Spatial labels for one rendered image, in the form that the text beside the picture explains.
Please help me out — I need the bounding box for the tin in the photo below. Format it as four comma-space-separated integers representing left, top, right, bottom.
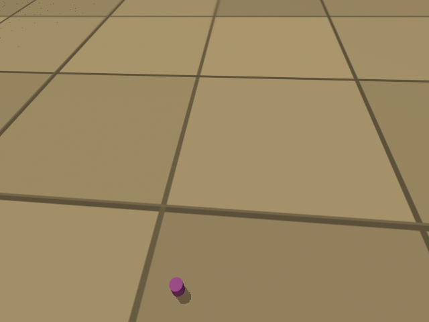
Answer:
169, 277, 185, 297

